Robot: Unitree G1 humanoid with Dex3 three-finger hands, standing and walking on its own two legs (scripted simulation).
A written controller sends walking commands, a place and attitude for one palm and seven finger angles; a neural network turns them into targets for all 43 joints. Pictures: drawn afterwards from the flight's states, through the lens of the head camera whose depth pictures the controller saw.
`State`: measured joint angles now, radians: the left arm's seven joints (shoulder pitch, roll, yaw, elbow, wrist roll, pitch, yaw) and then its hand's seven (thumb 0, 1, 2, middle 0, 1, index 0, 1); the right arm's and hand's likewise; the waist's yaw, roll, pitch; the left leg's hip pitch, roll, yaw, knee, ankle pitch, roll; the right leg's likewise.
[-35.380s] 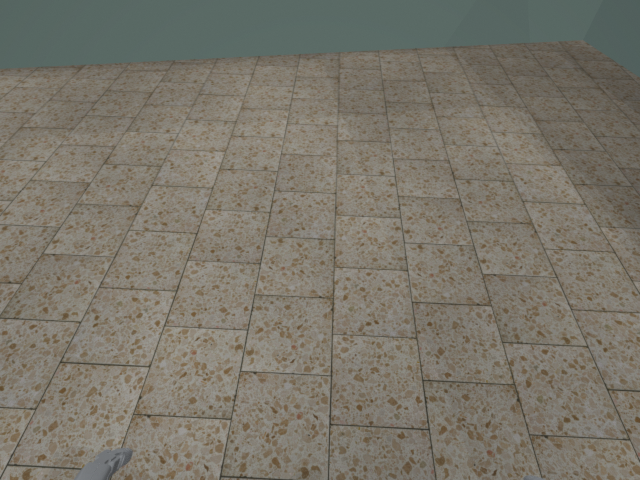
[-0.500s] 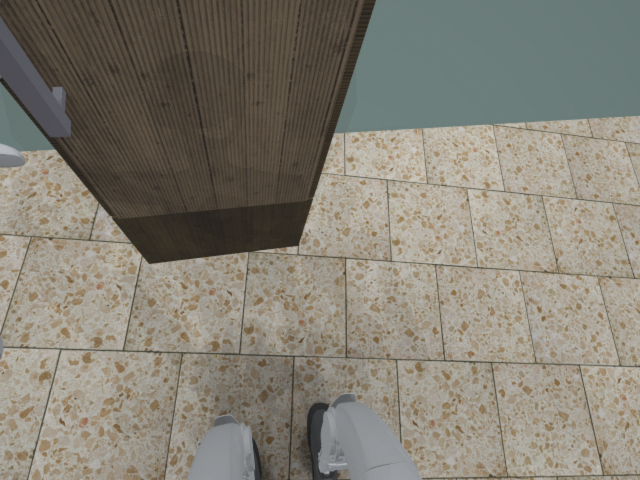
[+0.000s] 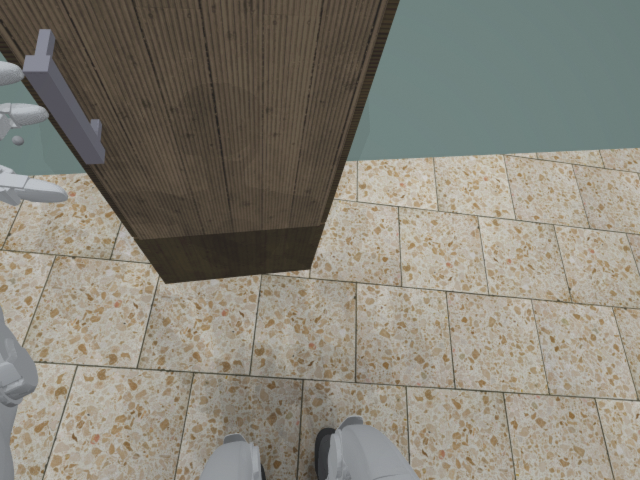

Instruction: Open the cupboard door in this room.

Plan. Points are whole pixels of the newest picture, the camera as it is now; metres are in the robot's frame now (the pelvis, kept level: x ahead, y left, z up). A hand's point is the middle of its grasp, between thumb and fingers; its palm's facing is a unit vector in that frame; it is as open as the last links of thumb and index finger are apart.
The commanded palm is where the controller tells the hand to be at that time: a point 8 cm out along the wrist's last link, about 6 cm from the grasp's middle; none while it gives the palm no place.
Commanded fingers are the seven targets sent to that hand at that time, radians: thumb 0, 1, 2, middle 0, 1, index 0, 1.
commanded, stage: move the hooked fingers beside the handle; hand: left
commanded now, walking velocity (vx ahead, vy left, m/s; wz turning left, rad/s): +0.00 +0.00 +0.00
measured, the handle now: (72, 103) +0.54 +0.26 +0.07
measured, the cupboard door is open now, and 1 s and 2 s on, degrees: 0 0 0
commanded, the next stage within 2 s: slide the fingers in behind the handle in 0.16 s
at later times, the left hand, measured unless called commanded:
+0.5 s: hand (41, 141) +0.48 +0.28 +0.07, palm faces +0.05 -1.00 -0.02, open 14.0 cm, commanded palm +0.47 +0.32 +0.06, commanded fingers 0.00 -0.50 0.30 -0.30 -1.20 -0.30 -1.20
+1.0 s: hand (66, 141) +0.49 +0.26 +0.07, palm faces +0.04 -1.00 +0.00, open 14.0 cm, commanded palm +0.47 +0.29 +0.06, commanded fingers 0.00 -0.50 0.30 -0.30 -1.20 -0.30 -1.20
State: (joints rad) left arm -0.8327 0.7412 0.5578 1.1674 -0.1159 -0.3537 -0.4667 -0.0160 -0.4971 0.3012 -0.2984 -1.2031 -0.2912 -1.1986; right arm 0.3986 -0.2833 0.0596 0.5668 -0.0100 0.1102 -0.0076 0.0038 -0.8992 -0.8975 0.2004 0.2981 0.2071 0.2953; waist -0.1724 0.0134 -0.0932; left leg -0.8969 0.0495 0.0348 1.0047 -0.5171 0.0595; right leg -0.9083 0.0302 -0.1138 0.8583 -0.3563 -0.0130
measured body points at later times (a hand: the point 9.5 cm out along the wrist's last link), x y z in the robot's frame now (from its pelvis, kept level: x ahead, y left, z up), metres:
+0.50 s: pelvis -0.02 -0.01 -0.01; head +0.14 +0.03 +0.41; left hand +0.48 +0.33 +0.07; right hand -0.02 -0.28 -0.10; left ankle -0.03 +0.07 -0.68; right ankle +0.02 -0.12 -0.68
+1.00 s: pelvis -0.01 +0.00 +0.00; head +0.14 +0.04 +0.42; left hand +0.48 +0.31 +0.07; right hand -0.01 -0.27 -0.10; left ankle -0.03 +0.07 -0.68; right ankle +0.02 -0.12 -0.68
